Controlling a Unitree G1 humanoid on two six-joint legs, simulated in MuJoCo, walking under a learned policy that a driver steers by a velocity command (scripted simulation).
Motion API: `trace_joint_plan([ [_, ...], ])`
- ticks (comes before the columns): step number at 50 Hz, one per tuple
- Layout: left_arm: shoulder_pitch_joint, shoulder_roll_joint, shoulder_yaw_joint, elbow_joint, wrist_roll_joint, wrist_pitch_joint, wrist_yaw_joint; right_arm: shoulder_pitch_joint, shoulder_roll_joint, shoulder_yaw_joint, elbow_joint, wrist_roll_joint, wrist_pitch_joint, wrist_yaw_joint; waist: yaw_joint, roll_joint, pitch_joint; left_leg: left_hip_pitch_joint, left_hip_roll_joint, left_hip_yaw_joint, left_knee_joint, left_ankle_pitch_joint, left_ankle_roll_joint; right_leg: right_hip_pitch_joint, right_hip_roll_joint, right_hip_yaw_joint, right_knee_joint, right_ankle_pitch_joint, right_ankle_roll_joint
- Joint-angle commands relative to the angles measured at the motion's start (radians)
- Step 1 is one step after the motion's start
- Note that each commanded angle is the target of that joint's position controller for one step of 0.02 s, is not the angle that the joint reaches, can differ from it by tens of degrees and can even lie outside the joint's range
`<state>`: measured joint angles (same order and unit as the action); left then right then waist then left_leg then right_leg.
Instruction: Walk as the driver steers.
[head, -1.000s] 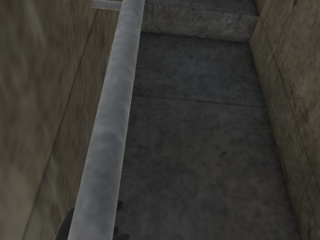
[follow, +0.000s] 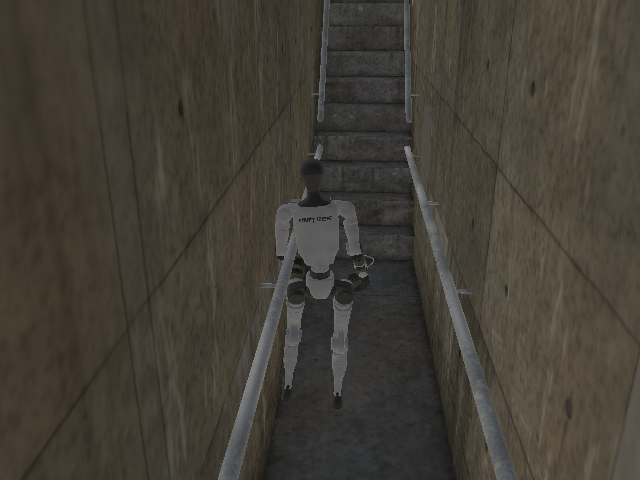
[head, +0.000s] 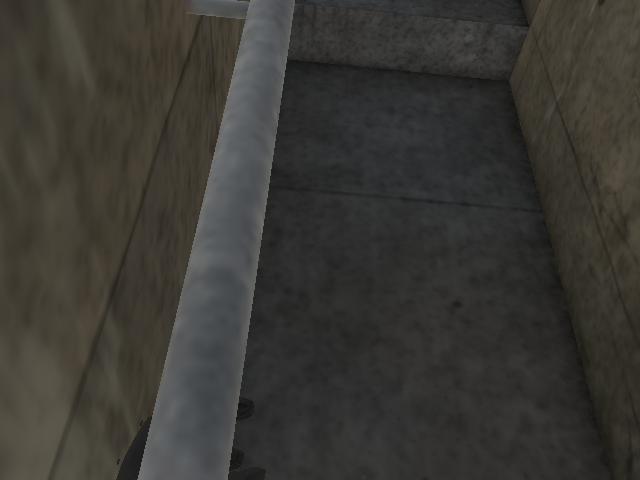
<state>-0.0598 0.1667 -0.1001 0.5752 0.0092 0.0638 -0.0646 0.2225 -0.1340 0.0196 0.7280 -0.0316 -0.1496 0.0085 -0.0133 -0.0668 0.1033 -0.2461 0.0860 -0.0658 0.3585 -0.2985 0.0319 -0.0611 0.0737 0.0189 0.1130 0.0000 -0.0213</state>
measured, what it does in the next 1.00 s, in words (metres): stands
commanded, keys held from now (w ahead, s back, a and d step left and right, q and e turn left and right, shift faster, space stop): w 1.00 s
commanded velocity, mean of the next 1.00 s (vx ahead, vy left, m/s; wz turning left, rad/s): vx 0.50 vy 0.00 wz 0.00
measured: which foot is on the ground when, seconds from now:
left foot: down 0.00-1.00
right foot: down 0.00-1.00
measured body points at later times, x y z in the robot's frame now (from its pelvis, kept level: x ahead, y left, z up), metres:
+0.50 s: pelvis +0.00 +0.00 +0.00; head +0.02 +0.03 +0.45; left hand +0.26 +0.16 -0.07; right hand +0.13 -0.22 -0.10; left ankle +0.10 +0.17 -0.74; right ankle +0.05 -0.09 -0.75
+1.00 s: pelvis +0.00 +0.00 +0.00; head +0.03 +0.03 +0.45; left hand +0.26 +0.16 -0.07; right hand +0.14 -0.22 -0.10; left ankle +0.10 +0.17 -0.74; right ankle +0.04 -0.10 -0.75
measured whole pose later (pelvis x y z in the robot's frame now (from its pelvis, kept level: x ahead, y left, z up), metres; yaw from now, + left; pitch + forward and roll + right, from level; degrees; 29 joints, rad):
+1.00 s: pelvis +0.00 +0.00 +0.00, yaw +0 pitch -3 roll -1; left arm -0.05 0.17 -0.10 0.56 0.01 0.06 -0.07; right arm 0.21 -0.14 0.02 0.73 -0.04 -0.15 0.01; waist -0.01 -0.07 0.11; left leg -0.22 0.08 -0.06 0.28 -0.21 0.03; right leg -0.06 0.06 0.03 0.12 0.00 -0.02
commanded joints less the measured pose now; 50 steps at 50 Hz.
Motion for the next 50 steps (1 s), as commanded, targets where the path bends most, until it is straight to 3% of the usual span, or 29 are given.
trace_joint_plan([
  [1, -0.175, 0.07, 0.103, -0.119, 0.014, -0.028, 0.0, -0.071, -0.112, -0.02, -0.061, -0.016, -0.037, 0.009, 0.043, 0.051, -0.111, -0.174, 0.057, -0.052, -0.211, 0.036, 0.025, 0.26, -0.194, 0.17, -0.026, -0.084, 0.083],
  [3, -0.143, 0.086, 0.105, -0.12, 0.02, -0.023, -0.003, -0.06, -0.139, -0.025, -0.049, -0.009, -0.034, 0.011, 0.049, 0.034, -0.182, -0.178, 0.061, -0.054, -0.219, 0.028, 0.028, 0.367, -0.208, 0.184, 0.003, 0.013, 0.09],
  [4, -0.049, 0.082, 0.106, -0.098, 0.024, -0.017, -0.002, -0.026, -0.133, -0.026, -0.049, 0.009, -0.017, -0.001, 0.057, 0.102, -0.244, -0.169, 0.055, 0.003, -0.176, -0.081, 0.034, 0.405, -0.242, 0.202, 0.029, -0.144, 0.08],
  [6, -0.08, 0.11, 0.112, -0.106, -0.003, -0.019, -0.002, -0.024, -0.116, -0.027, -0.05, 0.009, 0.004, -0.011, 0.036, 0.051, -0.141, -0.22, 0.04, 0.017, -0.13, -0.178, 0.031, 0.278, -0.266, 0.253, -0.034, -0.402, 0.068],
  [7, -0.096, 0.109, 0.112, -0.106, -0.004, -0.024, 0.0, -0.027, -0.107, -0.026, -0.053, 0.01, 0.009, -0.015, 0.027, 0.045, -0.095, -0.214, 0.038, 0.02, -0.113, -0.187, 0.027, 0.212, -0.266, 0.255, -0.057, -0.459, 0.066],
  [9, -0.117, 0.099, 0.112, -0.104, 0.003, -0.03, 0.004, -0.012, -0.096, -0.026, -0.053, 0.013, 0.006, -0.02, 0.016, 0.053, -0.075, -0.172, 0.042, 0.025, -0.092, -0.159, 0.021, 0.148, -0.256, 0.241, -0.067, -0.461, 0.061],
  [16, -0.127, 0.094, 0.109, -0.105, 0.005, -0.023, 0.006, -0.005, -0.102, -0.028, -0.059, 0.013, 0.0, -0.017, 0.021, 0.03, -0.093, -0.19, 0.045, 0.018, -0.06, -0.169, 0.026, 0.171, -0.253, 0.234, -0.054, -0.448, 0.062],
  [20, -0.129, 0.1, 0.112, -0.107, -0.001, -0.016, 0.005, -0.01, -0.1, -0.026, -0.073, 0.002, -0.007, -0.01, 0.015, 0.042, -0.1, -0.152, 0.027, 0.006, -0.028, -0.157, 0.027, 0.123, -0.244, 0.222, -0.058, -0.444, 0.052],
  [21, -0.144, 0.09, 0.107, -0.108, 0.007, -0.017, 0.005, -0.003, -0.1, -0.027, -0.061, 0.012, -0.005, -0.013, 0.012, 0.026, -0.105, -0.166, 0.046, 0.013, -0.057, -0.15, 0.028, 0.151, -0.245, 0.218, -0.054, -0.451, 0.055],
  [22, -0.14, 0.095, 0.111, -0.11, -0.001, -0.014, 0.004, -0.004, -0.098, -0.026, -0.073, 0.002, -0.007, -0.009, 0.009, 0.039, -0.103, -0.139, 0.028, 0.003, -0.029, -0.153, 0.027, 0.109, -0.242, 0.217, -0.058, -0.452, 0.048],
  [23, -0.212, 0.096, 0.107, -0.13, -0.003, -0.018, -0.003, -0.051, -0.107, -0.026, -0.076, -0.012, -0.023, 0.006, 0.013, -0.014, -0.051, -0.137, 0.038, -0.054, -0.097, -0.052, 0.022, 0.074, -0.203, 0.19, -0.074, -0.342, 0.06],
  [24, -0.206, 0.067, 0.1, -0.128, 0.012, -0.027, -0.002, -0.074, -0.106, -0.023, -0.068, -0.012, -0.028, 0.007, 0.026, 0.029, -0.069, -0.15, 0.06, -0.055, -0.198, 0.013, 0.024, 0.165, -0.192, 0.172, -0.046, -0.217, 0.071],
  [26, -0.144, 0.078, 0.103, -0.122, 0.019, -0.029, -0.002, -0.061, -0.127, -0.025, -0.052, -0.012, -0.035, 0.01, 0.047, 0.044, -0.154, -0.159, 0.057, -0.048, -0.226, 0.039, 0.026, 0.313, -0.201, 0.18, -0.01, -0.029, 0.088],
  [27, -0.139, 0.082, 0.103, -0.124, 0.02, -0.027, -0.006, -0.062, -0.137, -0.026, -0.049, -0.008, -0.031, 0.011, 0.048, 0.033, -0.175, -0.15, 0.061, -0.05, -0.233, 0.035, 0.026, 0.338, -0.205, 0.184, 0.005, -0.014, 0.085],
  [28, -0.045, 0.079, 0.105, -0.102, 0.024, -0.02, -0.004, -0.025, -0.132, -0.027, -0.048, 0.008, -0.015, -0.001, 0.056, 0.106, -0.237, -0.156, 0.052, 0.009, -0.183, -0.078, 0.032, 0.389, -0.24, 0.203, 0.028, -0.152, 0.077],
  [30, -0.072, 0.11, 0.111, -0.109, -0.003, -0.021, -0.004, -0.021, -0.12, -0.03, -0.05, 0.008, 0.005, -0.011, 0.037, 0.052, -0.142, -0.208, 0.037, 0.024, -0.134, -0.177, 0.031, 0.268, -0.266, 0.257, -0.032, -0.411, 0.064],
  [31, -0.092, 0.109, 0.111, -0.11, -0.003, -0.025, -0.002, -0.026, -0.112, -0.029, -0.056, 0.01, 0.01, -0.015, 0.026, 0.039, -0.098, -0.203, 0.037, 0.024, -0.118, -0.185, 0.026, 0.205, -0.265, 0.259, -0.053, -0.465, 0.061],
  [33, -0.118, 0.095, 0.11, -0.109, 0.004, -0.031, 0.003, -0.015, -0.1, -0.027, -0.055, 0.011, 0.007, -0.02, 0.017, 0.056, -0.073, -0.157, 0.041, 0.029, -0.1, -0.154, 0.018, 0.132, -0.252, 0.24, -0.064, -0.472, 0.056],
  [37, -0.11, 0.092, 0.108, -0.106, 0.007, -0.027, 0.005, -0.01, -0.105, -0.03, -0.058, 0.011, 0.0, -0.016, 0.024, 0.055, -0.102, -0.188, 0.042, 0.025, -0.091, -0.152, 0.024, 0.196, -0.248, 0.232, -0.04, -0.403, 0.059],
  [40, -0.121, 0.094, 0.107, -0.109, 0.006, -0.025, 0.005, -0.013, -0.107, -0.03, -0.064, 0.012, 0.0, -0.016, 0.022, 0.029, -0.094, -0.186, 0.043, 0.021, -0.074, -0.164, 0.025, 0.172, -0.251, 0.234, -0.047, -0.448, 0.058],
  [43, -0.132, 0.089, 0.105, -0.109, 0.007, -0.022, 0.006, -0.014, -0.106, -0.028, -0.066, 0.01, -0.002, -0.016, 0.018, 0.04, -0.092, -0.168, 0.042, 0.02, -0.081, -0.146, 0.022, 0.149, -0.242, 0.222, -0.052, -0.462, 0.053],
  [44, -0.133, 0.096, 0.109, -0.111, 0.0, -0.018, 0.005, -0.013, -0.102, -0.027, -0.076, 0.001, -0.006, -0.01, 0.012, 0.046, -0.094, -0.132, 0.025, 0.01, -0.046, -0.147, 0.023, 0.099, -0.24, 0.221, -0.059, -0.461, 0.046],
  [45, -0.142, 0.086, 0.104, -0.112, 0.009, -0.019, 0.005, -0.008, -0.102, -0.028, -0.064, 0.01, -0.004, -0.013, 0.012, 0.041, -0.1, -0.151, 0.044, 0.017, -0.08, -0.137, 0.024, 0.14, -0.24, 0.216, -0.051, -0.455, 0.05],
  [47, -0.118, 0.093, 0.109, -0.11, -0.003, -0.016, 0.004, -0.014, -0.1, -0.026, -0.074, -0.002, -0.008, -0.009, 0.017, 0.065, -0.105, -0.141, 0.025, 0.007, -0.066, -0.138, 0.028, 0.129, -0.239, 0.217, -0.048, -0.429, 0.046],
  [48, -0.194, 0.098, 0.105, -0.132, -0.004, -0.021, -0.003, -0.062, -0.112, -0.026, -0.079, -0.015, -0.023, 0.006, 0.019, -0.001, -0.056, -0.136, 0.037, -0.053, -0.127, -0.041, 0.023, 0.094, -0.201, 0.193, -0.065, -0.321, 0.06],
  [49, -0.194, 0.07, 0.099, -0.131, 0.012, -0.029, -0.003, -0.082, -0.113, -0.024, -0.072, -0.013, -0.027, 0.007, 0.03, 0.032, -0.078, -0.143, 0.059, -0.052, -0.212, 0.019, 0.024, 0.177, -0.192, 0.175, -0.038, -0.205, 0.069],
  [50, -0.162, 0.069, 0.1, -0.127, 0.016, -0.032, -0.003, -0.079, -0.118, -0.023, -0.065, -0.015, -0.032, 0.009, 0.044, 0.049, -0.115, -0.136, 0.056, -0.047, -0.234, 0.043, 0.022, 0.237, -0.192, 0.173, -0.02, -0.122, 0.077],
])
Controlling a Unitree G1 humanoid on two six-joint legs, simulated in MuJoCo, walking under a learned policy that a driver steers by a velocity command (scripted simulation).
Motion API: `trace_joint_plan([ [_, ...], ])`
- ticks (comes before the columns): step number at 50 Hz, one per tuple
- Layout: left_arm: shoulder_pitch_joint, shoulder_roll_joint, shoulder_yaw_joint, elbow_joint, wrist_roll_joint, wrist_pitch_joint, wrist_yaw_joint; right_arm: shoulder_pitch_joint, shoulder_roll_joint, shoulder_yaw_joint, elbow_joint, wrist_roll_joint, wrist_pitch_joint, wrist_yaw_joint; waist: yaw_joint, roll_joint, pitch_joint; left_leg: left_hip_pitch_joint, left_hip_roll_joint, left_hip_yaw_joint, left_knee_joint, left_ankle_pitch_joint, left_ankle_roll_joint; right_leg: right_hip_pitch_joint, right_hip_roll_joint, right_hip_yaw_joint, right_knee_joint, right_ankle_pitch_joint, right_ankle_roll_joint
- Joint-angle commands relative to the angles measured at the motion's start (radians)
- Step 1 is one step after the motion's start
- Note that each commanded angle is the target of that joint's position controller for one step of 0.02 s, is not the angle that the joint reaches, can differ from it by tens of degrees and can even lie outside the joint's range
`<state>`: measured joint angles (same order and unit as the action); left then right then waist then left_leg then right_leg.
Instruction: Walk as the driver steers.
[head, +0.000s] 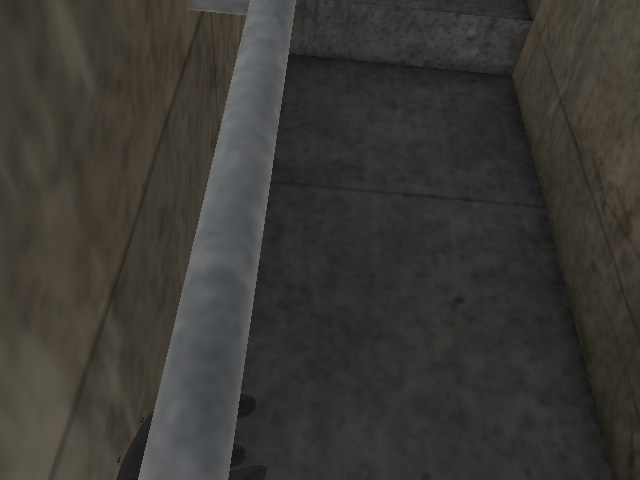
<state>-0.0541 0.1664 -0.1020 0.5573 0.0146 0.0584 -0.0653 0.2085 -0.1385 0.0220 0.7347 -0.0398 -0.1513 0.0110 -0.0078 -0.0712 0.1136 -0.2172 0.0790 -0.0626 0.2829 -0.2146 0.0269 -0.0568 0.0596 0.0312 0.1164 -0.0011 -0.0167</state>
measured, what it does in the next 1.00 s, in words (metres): stands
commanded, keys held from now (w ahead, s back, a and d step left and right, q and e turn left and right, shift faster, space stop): w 1.00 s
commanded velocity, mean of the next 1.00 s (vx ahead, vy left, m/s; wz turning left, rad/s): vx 0.50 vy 0.00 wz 0.00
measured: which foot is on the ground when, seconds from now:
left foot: down 0.00-1.00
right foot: down 0.00-1.00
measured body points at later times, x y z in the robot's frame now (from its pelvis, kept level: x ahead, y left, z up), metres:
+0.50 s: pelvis +0.00 +0.00 +0.00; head +0.03 +0.03 +0.45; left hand +0.26 +0.16 -0.07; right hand +0.13 -0.22 -0.10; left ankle +0.10 +0.17 -0.74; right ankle +0.04 -0.10 -0.75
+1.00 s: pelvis +0.00 +0.00 +0.00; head +0.03 +0.03 +0.45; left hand +0.26 +0.16 -0.07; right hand +0.14 -0.22 -0.09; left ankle +0.10 +0.17 -0.74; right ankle +0.04 -0.10 -0.75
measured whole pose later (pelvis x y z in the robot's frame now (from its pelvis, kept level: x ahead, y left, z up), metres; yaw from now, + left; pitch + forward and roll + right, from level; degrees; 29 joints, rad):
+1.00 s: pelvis +0.00 +0.00 +0.00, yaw +0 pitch -4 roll +0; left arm -0.05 0.17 -0.11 0.55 0.02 0.05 -0.06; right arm 0.21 -0.15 0.02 0.73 -0.03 -0.13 0.00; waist 0.01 -0.07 0.11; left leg -0.21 0.08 -0.05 0.30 -0.28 0.02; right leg -0.05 0.05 0.05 0.15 -0.04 -0.01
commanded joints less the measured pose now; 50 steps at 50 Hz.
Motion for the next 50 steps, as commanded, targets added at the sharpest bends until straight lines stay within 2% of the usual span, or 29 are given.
trace_joint_plan([
  [1, -0.152, 0.075, 0.103, -0.109, 0.014, -0.025, -0.004, -0.05, -0.122, -0.027, -0.061, -0.004, -0.031, 0.007, 0.039, 0.044, -0.161, -0.159, 0.064, -0.048, -0.166, -0.035, 0.027, 0.281, -0.184, 0.164, -0.008, -0.069, 0.076],
  [3, -0.143, 0.076, 0.101, -0.112, 0.016, -0.025, -0.011, -0.063, -0.137, -0.029, -0.059, -0.001, -0.025, 0.01, 0.043, 0.054, -0.185, -0.158, 0.067, -0.05, -0.177, -0.052, 0.028, 0.315, -0.188, 0.174, 0.001, -0.062, 0.077],
  [4, -0.052, 0.079, 0.105, -0.09, 0.018, -0.02, -0.008, -0.024, -0.131, -0.03, -0.058, 0.016, -0.009, -0.003, 0.05, 0.114, -0.237, -0.155, 0.057, 0.011, -0.124, -0.162, 0.032, 0.347, -0.225, 0.197, 0.016, -0.194, 0.065],
  [5, -0.061, 0.103, 0.108, -0.091, 0.002, -0.017, -0.009, -0.011, -0.125, -0.031, -0.057, 0.017, 0.001, -0.009, 0.035, 0.069, -0.198, -0.207, 0.049, 0.018, -0.093, -0.217, 0.031, 0.309, -0.238, 0.224, -0.009, -0.33, 0.055],
  [6, -0.087, 0.113, 0.111, -0.099, -0.005, -0.02, -0.006, -0.008, -0.119, -0.033, -0.059, 0.018, 0.009, -0.013, 0.023, 0.041, -0.147, -0.223, 0.046, 0.023, -0.075, -0.247, 0.029, 0.251, -0.249, 0.244, -0.032, -0.409, 0.051],
  [7, -0.104, 0.108, 0.11, -0.099, -0.005, -0.023, -0.003, -0.011, -0.114, -0.033, -0.063, 0.018, 0.012, -0.018, 0.016, 0.044, -0.109, -0.21, 0.045, 0.025, -0.062, -0.253, 0.024, 0.186, -0.246, 0.243, -0.052, -0.466, 0.048],
  [9, -0.116, 0.093, 0.109, -0.096, 0.0, -0.029, 0.002, -0.011, -0.101, -0.03, -0.065, 0.017, 0.008, -0.02, 0.015, 0.074, -0.086, -0.181, 0.046, 0.029, -0.055, -0.225, 0.02, 0.136, -0.233, 0.226, -0.057, -0.457, 0.047],
  [11, -0.118, 0.093, 0.108, -0.093, 0.006, -0.028, 0.005, 0.001, -0.103, -0.032, -0.064, 0.02, 0.004, -0.019, 0.014, 0.063, -0.101, -0.186, 0.048, 0.029, -0.039, -0.219, 0.021, 0.16, -0.231, 0.222, -0.048, -0.418, 0.049],
  [16, -0.122, 0.093, 0.105, -0.095, 0.003, -0.023, 0.005, -0.008, -0.109, -0.033, -0.074, 0.018, 0.002, -0.018, 0.019, 0.044, -0.101, -0.201, 0.048, 0.023, -0.027, -0.233, 0.025, 0.162, -0.231, 0.222, -0.046, -0.447, 0.049],
  [20, -0.114, 0.09, 0.105, -0.095, 0.001, -0.023, 0.007, -0.006, -0.107, -0.033, -0.071, 0.014, 0.002, -0.018, 0.021, 0.063, -0.104, -0.201, 0.046, 0.023, -0.039, -0.222, 0.028, 0.174, -0.227, 0.217, -0.039, -0.429, 0.049],
  [23, -0.105, 0.091, 0.106, -0.096, 0.0, -0.022, 0.007, -0.005, -0.106, -0.033, -0.07, 0.014, 0.002, -0.017, 0.023, 0.055, -0.111, -0.205, 0.045, 0.021, -0.039, -0.223, 0.032, 0.186, -0.229, 0.219, -0.034, -0.424, 0.049],
  [24, -0.118, 0.099, 0.109, -0.098, -0.005, -0.014, 0.004, -0.006, -0.102, -0.031, -0.085, 0.007, -0.002, -0.012, 0.013, 0.04, -0.115, -0.159, 0.03, 0.008, 0.006, -0.226, 0.03, 0.115, -0.226, 0.214, -0.049, -0.45, 0.038],
  [25, -0.137, 0.086, 0.104, -0.099, 0.003, -0.015, 0.004, 0.0, -0.102, -0.032, -0.073, 0.017, 0.0, -0.016, 0.008, 0.03, -0.111, -0.17, 0.048, 0.016, -0.023, -0.218, 0.028, 0.132, -0.224, 0.207, -0.047, -0.468, 0.04],
  [26, -0.135, 0.09, 0.108, -0.1, -0.005, -0.013, 0.003, 0.001, -0.098, -0.029, -0.084, 0.007, -0.003, -0.012, 0.004, 0.048, -0.105, -0.138, 0.029, 0.007, 0.0, -0.22, 0.027, 0.081, -0.221, 0.207, -0.054, -0.468, 0.033],
  [27, -0.207, 0.092, 0.103, -0.12, -0.007, -0.019, -0.002, -0.051, -0.106, -0.028, -0.088, -0.008, -0.019, 0.003, 0.009, 0.005, -0.051, -0.135, 0.04, -0.051, -0.066, -0.113, 0.021, 0.045, -0.182, 0.181, -0.074, -0.357, 0.049],
  [28, -0.205, 0.063, 0.097, -0.119, 0.009, -0.028, -0.002, -0.069, -0.107, -0.027, -0.079, -0.006, -0.024, 0.005, 0.019, 0.049, -0.076, -0.15, 0.063, -0.05, -0.155, -0.048, 0.023, 0.145, -0.17, 0.16, -0.04, -0.223, 0.06],
  [29, -0.17, 0.064, 0.099, -0.115, 0.012, -0.031, -0.002, -0.069, -0.111, -0.024, -0.072, -0.009, -0.03, 0.007, 0.037, 0.068, -0.119, -0.135, 0.06, -0.043, -0.176, -0.018, 0.021, 0.208, -0.171, 0.159, -0.018, -0.128, 0.066],
  [31, -0.142, 0.076, 0.1, -0.116, 0.018, -0.028, -0.008, -0.057, -0.135, -0.029, -0.06, -0.002, -0.028, 0.01, 0.043, 0.047, -0.181, -0.138, 0.064, -0.045, -0.184, -0.024, 0.024, 0.298, -0.183, 0.17, 0.006, -0.035, 0.074],
  [32, -0.143, 0.075, 0.099, -0.118, 0.018, -0.028, -0.013, -0.065, -0.139, -0.029, -0.061, -0.001, -0.026, 0.011, 0.043, 0.053, -0.189, -0.135, 0.067, -0.046, -0.193, -0.031, 0.024, 0.305, -0.184, 0.172, 0.01, -0.05, 0.072],
  [33, -0.055, 0.076, 0.102, -0.096, 0.021, -0.023, -0.01, -0.028, -0.137, -0.031, -0.059, 0.015, -0.009, -0.002, 0.05, 0.112, -0.24, -0.132, 0.058, 0.014, -0.143, -0.145, 0.028, 0.337, -0.219, 0.194, 0.025, -0.185, 0.059],
  [34, -0.056, 0.1, 0.107, -0.099, 0.002, -0.023, -0.009, -0.011, -0.131, -0.034, -0.053, 0.016, 0.004, -0.007, 0.039, 0.08, -0.194, -0.194, 0.047, 0.024, -0.108, -0.212, 0.03, 0.308, -0.235, 0.228, 0.0, -0.303, 0.054],
  [35, -0.075, 0.112, 0.109, -0.103, -0.005, -0.023, -0.007, -0.015, -0.129, -0.036, -0.061, 0.017, 0.012, -0.012, 0.029, 0.047, -0.148, -0.21, 0.043, 0.028, -0.085, -0.247, 0.027, 0.245, -0.245, 0.25, -0.028, -0.4, 0.05],
  [36, -0.097, 0.108, 0.107, -0.105, -0.004, -0.026, -0.006, -0.022, -0.122, -0.035, -0.068, 0.018, 0.015, -0.016, 0.019, 0.035, -0.109, -0.204, 0.044, 0.027, -0.072, -0.252, 0.023, 0.187, -0.244, 0.25, -0.045, -0.455, 0.045],
  [39, -0.118, 0.091, 0.106, -0.099, 0.003, -0.031, 0.004, -0.007, -0.104, -0.032, -0.067, 0.018, 0.008, -0.02, 0.014, 0.071, -0.086, -0.16, 0.045, 0.033, -0.054, -0.213, 0.016, 0.123, -0.227, 0.224, -0.053, -0.449, 0.044],
  [45, -0.114, 0.092, 0.103, -0.099, 0.004, -0.026, 0.004, -0.014, -0.114, -0.034, -0.078, 0.016, 0.003, -0.017, 0.021, 0.046, -0.101, -0.191, 0.045, 0.026, -0.044, -0.224, 0.023, 0.161, -0.226, 0.223, -0.039, -0.444, 0.046],
  [50, -0.104, 0.089, 0.103, -0.1, 0.001, -0.026, 0.006, -0.011, -0.111, -0.034, -0.074, 0.012, 0.003, -0.017, 0.023, 0.065, -0.106, -0.19, 0.043, 0.026, -0.058, -0.212, 0.027, 0.175, -0.223, 0.218, -0.031, -0.423, 0.045],
])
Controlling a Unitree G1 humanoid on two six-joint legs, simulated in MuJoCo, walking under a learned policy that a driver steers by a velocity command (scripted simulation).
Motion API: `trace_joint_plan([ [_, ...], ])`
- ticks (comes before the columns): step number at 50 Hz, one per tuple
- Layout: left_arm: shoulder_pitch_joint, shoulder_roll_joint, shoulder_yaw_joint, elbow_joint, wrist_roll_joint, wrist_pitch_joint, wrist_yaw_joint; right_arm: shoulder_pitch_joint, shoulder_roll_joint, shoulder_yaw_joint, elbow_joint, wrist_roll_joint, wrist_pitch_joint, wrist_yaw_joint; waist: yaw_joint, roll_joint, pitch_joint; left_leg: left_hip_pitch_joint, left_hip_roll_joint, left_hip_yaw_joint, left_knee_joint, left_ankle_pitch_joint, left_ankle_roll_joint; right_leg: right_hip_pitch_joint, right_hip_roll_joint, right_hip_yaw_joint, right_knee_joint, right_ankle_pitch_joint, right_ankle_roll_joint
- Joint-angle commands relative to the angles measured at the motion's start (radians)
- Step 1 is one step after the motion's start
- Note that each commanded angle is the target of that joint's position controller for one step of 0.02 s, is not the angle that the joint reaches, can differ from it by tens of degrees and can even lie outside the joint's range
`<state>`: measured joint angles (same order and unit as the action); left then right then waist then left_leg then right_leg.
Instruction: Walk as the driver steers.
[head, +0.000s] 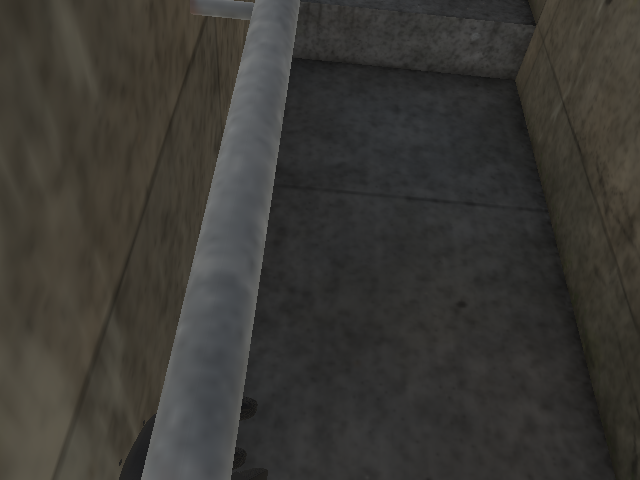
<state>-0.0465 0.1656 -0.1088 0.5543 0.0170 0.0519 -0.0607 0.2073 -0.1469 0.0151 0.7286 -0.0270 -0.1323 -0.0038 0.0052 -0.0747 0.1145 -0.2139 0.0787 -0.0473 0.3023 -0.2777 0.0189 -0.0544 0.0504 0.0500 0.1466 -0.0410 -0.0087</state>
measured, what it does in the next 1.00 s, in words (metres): stands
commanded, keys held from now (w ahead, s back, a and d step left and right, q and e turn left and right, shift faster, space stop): w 1.00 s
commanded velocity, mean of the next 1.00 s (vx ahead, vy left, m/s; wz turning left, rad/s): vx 0.50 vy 0.00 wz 0.00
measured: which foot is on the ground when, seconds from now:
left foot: down 0.00-1.00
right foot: down 0.00-1.00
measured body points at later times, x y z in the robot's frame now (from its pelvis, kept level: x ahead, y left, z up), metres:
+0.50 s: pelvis +0.00 +0.00 +0.00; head +0.02 +0.03 +0.45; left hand +0.25 +0.16 -0.07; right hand +0.15 -0.22 -0.09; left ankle +0.10 +0.17 -0.74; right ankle +0.04 -0.10 -0.75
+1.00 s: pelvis +0.00 +0.00 +0.00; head +0.03 +0.03 +0.45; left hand +0.25 +0.16 -0.07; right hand +0.15 -0.23 -0.09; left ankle +0.10 +0.17 -0.74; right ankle +0.04 -0.10 -0.75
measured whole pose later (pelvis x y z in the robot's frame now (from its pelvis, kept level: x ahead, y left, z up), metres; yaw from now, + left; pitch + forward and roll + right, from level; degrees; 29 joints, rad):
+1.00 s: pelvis +0.00 +0.00 +0.00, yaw +0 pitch -4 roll +0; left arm -0.04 0.16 -0.11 0.55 0.02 0.04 -0.07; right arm 0.18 -0.17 0.01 0.72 -0.03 -0.13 0.00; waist 0.01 -0.07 0.12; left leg -0.18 0.08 -0.05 0.23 -0.20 -0.01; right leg -0.04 0.04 0.07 0.14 -0.04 -0.01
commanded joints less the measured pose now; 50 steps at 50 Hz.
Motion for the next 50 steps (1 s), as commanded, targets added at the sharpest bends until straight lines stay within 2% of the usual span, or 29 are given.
trace_joint_plan([
  [1, -0.108, 0.09, 0.11, -0.097, -0.001, -0.019, 0.001, -0.009, -0.102, -0.027, -0.068, -0.001, -0.016, -0.002, 0.011, 0.066, -0.11, -0.196, 0.044, 0.01, -0.077, -0.149, 0.036, 0.178, -0.214, 0.2, -0.059, -0.379, 0.037],
  [4, -0.107, 0.089, 0.11, -0.098, -0.002, -0.018, 0.001, -0.008, -0.099, -0.027, -0.067, 0.0, -0.015, -0.002, 0.01, 0.058, -0.108, -0.195, 0.042, 0.01, -0.075, -0.152, 0.038, 0.173, -0.215, 0.2, -0.059, -0.391, 0.036],
  [5, -0.121, 0.096, 0.113, -0.099, -0.007, -0.01, -0.001, -0.008, -0.095, -0.024, -0.082, -0.007, -0.02, 0.003, -0.001, 0.045, -0.111, -0.145, 0.027, -0.003, -0.034, -0.153, 0.035, 0.099, -0.213, 0.197, -0.076, -0.416, 0.025],
  [6, -0.137, 0.084, 0.108, -0.1, 0.001, -0.012, -0.001, -0.004, -0.096, -0.026, -0.069, 0.002, -0.017, -0.001, -0.004, 0.041, -0.106, -0.159, 0.045, 0.005, -0.065, -0.143, 0.033, 0.12, -0.209, 0.189, -0.072, -0.429, 0.028],
  [7, -0.212, 0.083, 0.104, -0.121, -0.006, -0.02, -0.006, -0.063, -0.102, -0.022, -0.077, -0.017, -0.031, 0.01, 0.001, 0.016, -0.044, -0.172, 0.053, -0.055, -0.145, -0.042, 0.028, 0.091, -0.171, 0.168, -0.09, -0.308, 0.039],
  [8, -0.192, 0.065, 0.103, -0.118, 0.004, -0.026, -0.006, -0.084, -0.106, -0.02, -0.078, -0.022, -0.042, 0.018, 0.02, 0.068, -0.077, -0.133, 0.06, -0.056, -0.189, 0.025, 0.027, 0.139, -0.16, 0.152, -0.067, -0.184, 0.049],
  [10, -0.156, 0.071, 0.104, -0.114, 0.017, -0.026, -0.01, -0.058, -0.119, -0.02, -0.06, -0.017, -0.047, 0.023, 0.027, 0.061, -0.162, -0.111, 0.061, -0.05, -0.21, 0.06, 0.027, 0.247, -0.167, 0.147, -0.026, -0.019, 0.06],
  [11, -0.153, 0.071, 0.103, -0.117, 0.018, -0.025, -0.015, -0.058, -0.125, -0.021, -0.056, -0.016, -0.046, 0.025, 0.027, 0.057, -0.179, -0.109, 0.064, -0.054, -0.219, 0.057, 0.027, 0.27, -0.168, 0.148, -0.018, -0.004, 0.06],
  [12, -0.062, 0.07, 0.105, -0.096, 0.023, -0.019, -0.014, -0.021, -0.13, -0.024, -0.054, 0.001, -0.029, 0.013, 0.035, 0.119, -0.244, -0.107, 0.056, 0.003, -0.173, -0.061, 0.034, 0.322, -0.202, 0.17, 0.005, -0.124, 0.046],
  [13, -0.06, 0.093, 0.109, -0.099, 0.003, -0.018, -0.014, -0.011, -0.126, -0.028, -0.05, 0.001, -0.016, 0.008, 0.026, 0.092, -0.202, -0.173, 0.047, 0.011, -0.144, -0.132, 0.037, 0.303, -0.216, 0.202, -0.016, -0.239, 0.041],
  [14, -0.08, 0.108, 0.112, -0.104, -0.005, -0.019, -0.013, -0.016, -0.125, -0.029, -0.058, 0.001, -0.008, 0.003, 0.016, 0.055, -0.155, -0.198, 0.042, 0.016, -0.125, -0.168, 0.034, 0.245, -0.227, 0.223, -0.044, -0.344, 0.036],
  [15, -0.103, 0.102, 0.11, -0.108, -0.005, -0.021, -0.012, -0.028, -0.116, -0.028, -0.065, 0.002, -0.005, 0.0, 0.008, 0.047, -0.115, -0.189, 0.045, 0.012, -0.121, -0.168, 0.029, 0.19, -0.224, 0.222, -0.059, -0.392, 0.031],
  [17, -0.115, 0.095, 0.11, -0.102, -0.001, -0.027, -0.005, -0.023, -0.105, -0.026, -0.068, 0.002, -0.007, -0.004, 0.004, 0.065, -0.083, -0.166, 0.042, 0.02, -0.103, -0.151, 0.022, 0.125, -0.217, 0.212, -0.077, -0.422, 0.03],
  [20, -0.117, 0.09, 0.107, -0.098, 0.005, -0.026, 0.0, -0.011, -0.104, -0.027, -0.068, 0.003, -0.012, -0.002, 0.005, 0.068, -0.099, -0.17, 0.044, 0.017, -0.093, -0.14, 0.025, 0.15, -0.212, 0.204, -0.065, -0.379, 0.032],
  [34, -0.11, 0.086, 0.105, -0.099, 0.001, -0.018, -0.001, -0.018, -0.104, -0.026, -0.076, -0.001, -0.016, -0.002, 0.008, 0.058, -0.108, -0.168, 0.041, 0.012, -0.097, -0.133, 0.03, 0.15, -0.206, 0.196, -0.057, -0.402, 0.026],
  [35, -0.118, 0.091, 0.109, -0.101, -0.006, -0.014, -0.002, -0.014, -0.1, -0.025, -0.085, -0.008, -0.019, 0.004, -0.002, 0.059, -0.107, -0.122, 0.026, 0.0, -0.068, -0.135, 0.031, 0.087, -0.207, 0.198, -0.071, -0.409, 0.019],
  [36, -0.208, 0.085, 0.101, -0.123, -0.004, -0.023, -0.007, -0.071, -0.107, -0.024, -0.081, -0.017, -0.03, 0.013, 0.003, 0.014, -0.045, -0.147, 0.052, -0.051, -0.158, -0.03, 0.025, 0.077, -0.168, 0.171, -0.088, -0.306, 0.036],
  [37, -0.193, 0.065, 0.099, -0.121, 0.007, -0.03, -0.008, -0.089, -0.111, -0.021, -0.084, -0.021, -0.039, 0.019, 0.019, 0.062, -0.079, -0.107, 0.059, -0.053, -0.202, 0.035, 0.023, 0.122, -0.157, 0.154, -0.062, -0.188, 0.044],
  [39, -0.158, 0.067, 0.1, -0.117, 0.019, -0.031, -0.012, -0.063, -0.122, -0.021, -0.065, -0.017, -0.046, 0.025, 0.026, 0.065, -0.161, -0.082, 0.06, -0.046, -0.222, 0.076, 0.022, 0.226, -0.162, 0.147, -0.022, -0.02, 0.055],
  [41, -0.154, 0.069, 0.099, -0.122, 0.019, -0.029, -0.021, -0.073, -0.136, -0.022, -0.061, -0.016, -0.042, 0.027, 0.029, 0.066, -0.186, -0.08, 0.064, -0.048, -0.235, 0.061, 0.022, 0.256, -0.166, 0.152, -0.013, -0.017, 0.056],
  [42, -0.068, 0.071, 0.102, -0.103, 0.022, -0.024, -0.019, -0.032, -0.136, -0.025, -0.058, 0.002, -0.025, 0.014, 0.032, 0.119, -0.239, -0.078, 0.057, 0.008, -0.19, -0.056, 0.028, 0.293, -0.199, 0.173, 0.005, -0.142, 0.039],
  [43, -0.065, 0.096, 0.108, -0.105, 0.003, -0.023, -0.018, -0.019, -0.132, -0.028, -0.053, 0.0, -0.012, 0.008, 0.024, 0.091, -0.192, -0.147, 0.046, 0.019, -0.158, -0.123, 0.029, 0.271, -0.213, 0.204, -0.019, -0.25, 0.035],
  [44, -0.086, 0.109, 0.109, -0.107, -0.005, -0.026, -0.015, -0.015, -0.13, -0.029, -0.059, -0.001, -0.004, 0.003, 0.011, 0.054, -0.142, -0.162, 0.044, 0.016, -0.145, -0.154, 0.024, 0.213, -0.218, 0.216, -0.05, -0.337, 0.033],
  [45, -0.107, 0.102, 0.108, -0.11, -0.004, -0.029, -0.013, -0.027, -0.124, -0.028, -0.065, -0.001, -0.001, -0.001, 0.005, 0.055, -0.104, -0.152, 0.046, 0.012, -0.145, -0.149, 0.021, 0.163, -0.215, 0.214, -0.063, -0.374, 0.028],
  [47, -0.112, 0.092, 0.107, -0.105, 0.0, -0.035, -0.006, -0.025, -0.112, -0.025, -0.068, -0.002, -0.005, -0.003, 0.005, 0.078, -0.079, -0.129, 0.043, 0.018, -0.136, -0.125, 0.014, 0.114, -0.205, 0.2, -0.074, -0.388, 0.029],
  [50, -0.11, 0.092, 0.105, -0.102, 0.006, -0.033, -0.002, -0.015, -0.114, -0.028, -0.07, 0.0, -0.01, -0.001, 0.008, 0.069, -0.097, -0.138, 0.045, 0.016, -0.127, -0.12, 0.017, 0.145, -0.203, 0.196, -0.062, -0.356, 0.032],
])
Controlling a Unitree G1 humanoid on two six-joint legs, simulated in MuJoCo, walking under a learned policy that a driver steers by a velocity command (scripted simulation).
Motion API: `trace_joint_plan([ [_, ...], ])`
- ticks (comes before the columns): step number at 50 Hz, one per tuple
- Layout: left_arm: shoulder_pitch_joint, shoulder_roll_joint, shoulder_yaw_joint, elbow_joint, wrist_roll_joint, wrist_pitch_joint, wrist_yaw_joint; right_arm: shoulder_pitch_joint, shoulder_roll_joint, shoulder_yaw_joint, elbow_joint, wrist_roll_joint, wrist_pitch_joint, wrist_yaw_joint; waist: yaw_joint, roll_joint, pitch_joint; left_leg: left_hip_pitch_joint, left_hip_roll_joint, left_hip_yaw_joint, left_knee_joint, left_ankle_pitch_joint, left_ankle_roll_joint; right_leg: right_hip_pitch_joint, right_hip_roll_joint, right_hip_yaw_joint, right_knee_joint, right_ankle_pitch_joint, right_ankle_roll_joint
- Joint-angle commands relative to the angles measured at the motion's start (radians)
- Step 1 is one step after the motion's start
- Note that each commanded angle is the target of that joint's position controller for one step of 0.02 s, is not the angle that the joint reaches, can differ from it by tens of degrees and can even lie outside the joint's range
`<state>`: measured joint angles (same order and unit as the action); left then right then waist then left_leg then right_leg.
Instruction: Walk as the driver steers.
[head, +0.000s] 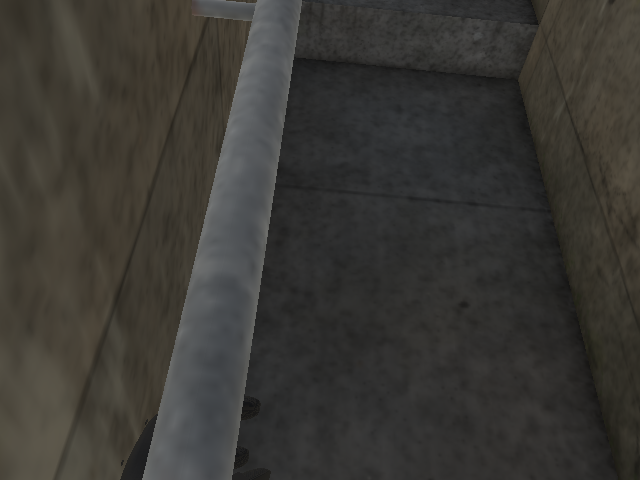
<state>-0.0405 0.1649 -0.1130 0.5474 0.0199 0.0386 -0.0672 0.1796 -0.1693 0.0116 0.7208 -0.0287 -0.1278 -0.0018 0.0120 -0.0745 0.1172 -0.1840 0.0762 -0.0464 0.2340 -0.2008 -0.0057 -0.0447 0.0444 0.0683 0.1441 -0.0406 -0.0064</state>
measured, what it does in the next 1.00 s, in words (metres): stands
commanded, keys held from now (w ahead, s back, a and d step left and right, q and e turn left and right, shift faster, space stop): no key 1.00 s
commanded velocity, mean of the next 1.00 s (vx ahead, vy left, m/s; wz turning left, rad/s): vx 0.12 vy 0.00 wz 0.00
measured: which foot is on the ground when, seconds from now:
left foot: down 0.00-1.00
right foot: down 0.00-1.00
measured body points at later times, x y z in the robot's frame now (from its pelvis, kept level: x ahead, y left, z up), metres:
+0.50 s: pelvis +0.00 +0.00 +0.00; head +0.02 +0.03 +0.45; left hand +0.25 +0.16 -0.07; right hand +0.09 -0.23 -0.11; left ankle +0.10 +0.17 -0.75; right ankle +0.03 -0.11 -0.75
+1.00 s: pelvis +0.00 +0.00 +0.00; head +0.02 +0.03 +0.45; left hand +0.25 +0.16 -0.07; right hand +0.07 -0.24 -0.11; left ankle +0.10 +0.17 -0.75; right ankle +0.03 -0.11 -0.75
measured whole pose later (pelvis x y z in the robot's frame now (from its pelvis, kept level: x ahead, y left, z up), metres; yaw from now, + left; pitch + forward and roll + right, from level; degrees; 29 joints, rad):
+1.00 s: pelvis +0.00 +0.00 +0.00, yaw +0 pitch -3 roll +0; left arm -0.03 0.16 -0.10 0.56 0.01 0.06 -0.05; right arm 0.30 -0.18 -0.03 0.80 -0.05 -0.16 0.01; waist -0.02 -0.06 0.10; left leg -0.18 0.08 -0.06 0.18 -0.08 -0.01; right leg -0.09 0.05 0.07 0.21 -0.07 -0.01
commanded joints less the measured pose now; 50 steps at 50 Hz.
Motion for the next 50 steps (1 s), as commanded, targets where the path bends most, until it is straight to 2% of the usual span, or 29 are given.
trace_joint_plan([
  [1, -0.108, 0.092, 0.109, -0.093, 0.004, -0.02, 0.004, 0.017, -0.093, -0.025, -0.06, 0.0, -0.017, -0.001, 0.005, 0.072, -0.106, -0.173, 0.048, 0.015, -0.059, -0.189, 0.042, 0.15, -0.197, 0.176, -0.051, -0.335, 0.03],
  [5, -0.076, 0.094, 0.109, -0.082, 0.006, -0.019, 0.003, 0.04, -0.099, -0.031, -0.051, -0.004, -0.02, 0.004, 0.019, 0.074, -0.126, -0.194, 0.046, 0.017, -0.055, -0.17, 0.042, 0.199, -0.197, 0.17, -0.012, -0.239, 0.033],
  [19, -0.057, 0.116, 0.12, -0.052, -0.009, -0.006, 0.024, 0.144, -0.094, -0.056, -0.019, -0.006, -0.015, -0.002, 0.012, 0.056, -0.08, -0.21, 0.023, 0.04, -0.021, -0.183, 0.037, 0.131, -0.194, 0.164, -0.004, -0.312, 0.018],
  [21, -0.087, 0.123, 0.127, -0.06, -0.014, 0.0, 0.026, 0.16, -0.09, -0.059, -0.023, -0.012, -0.019, 0.004, -0.005, 0.054, -0.07, -0.145, 0.011, 0.02, -0.01, -0.162, 0.042, 0.045, -0.185, 0.152, -0.019, -0.332, 0.009],
  [22, -0.171, 0.12, 0.126, -0.075, -0.016, 0.001, 0.021, 0.11, -0.093, -0.056, -0.028, -0.027, -0.038, 0.016, -0.011, -0.01, -0.009, -0.137, 0.029, -0.042, -0.062, -0.024, 0.037, -0.009, -0.126, 0.092, -0.015, -0.202, 0.026],
  [23, -0.157, 0.078, 0.117, -0.073, 0.002, -0.002, 0.02, 0.105, -0.087, -0.053, -0.012, -0.025, -0.048, 0.02, 0.005, 0.038, -0.058, -0.127, 0.036, -0.015, -0.104, 0.005, 0.036, 0.068, -0.119, 0.077, 0.032, -0.104, 0.034],
  [24, -0.131, 0.078, 0.117, -0.071, 0.006, -0.001, 0.018, 0.124, -0.091, -0.054, 0.001, -0.026, -0.053, 0.023, 0.01, 0.043, -0.104, -0.142, 0.036, -0.011, -0.108, 0.003, 0.036, 0.142, -0.125, 0.081, 0.053, -0.007, 0.043],
  [25, -0.114, 0.09, 0.12, -0.068, 0.003, 0.003, 0.015, 0.139, -0.107, -0.06, 0.01, -0.021, -0.053, 0.023, 0.012, 0.023, -0.138, -0.154, 0.039, -0.011, -0.11, -0.019, 0.04, 0.184, -0.132, 0.087, 0.072, 0.021, 0.039],
  [27, -0.112, 0.095, 0.122, -0.074, -0.003, 0.007, 0.009, 0.127, -0.116, -0.06, 0.014, -0.021, -0.047, 0.025, 0.016, 0.028, -0.152, -0.18, 0.045, -0.018, -0.119, -0.038, 0.046, 0.221, -0.14, 0.098, 0.084, 0.038, 0.034],
  [29, -0.115, 0.104, 0.127, -0.075, -0.009, 0.003, 0.008, 0.134, -0.117, -0.06, 0.019, -0.021, -0.044, 0.022, 0.012, 0.026, -0.14, -0.154, 0.046, -0.02, -0.121, -0.03, 0.042, 0.186, -0.139, 0.092, 0.075, 0.017, 0.034],
  [34, -0.117, 0.109, 0.133, -0.072, -0.009, 0.001, 0.009, 0.15, -0.119, -0.064, 0.029, -0.018, -0.039, 0.016, 0.005, 0.026, -0.123, -0.14, 0.043, -0.011, -0.116, -0.037, 0.036, 0.151, -0.134, 0.09, 0.063, -0.012, 0.037],
  [50, -0.122, 0.121, 0.136, -0.067, -0.011, 0.002, 0.014, 0.168, -0.124, -0.071, 0.032, -0.018, -0.041, 0.014, -0.001, 0.008, -0.108, -0.137, 0.041, -0.011, -0.113, -0.05, 0.032, 0.12, -0.133, 0.094, 0.044, -0.076, 0.029],
])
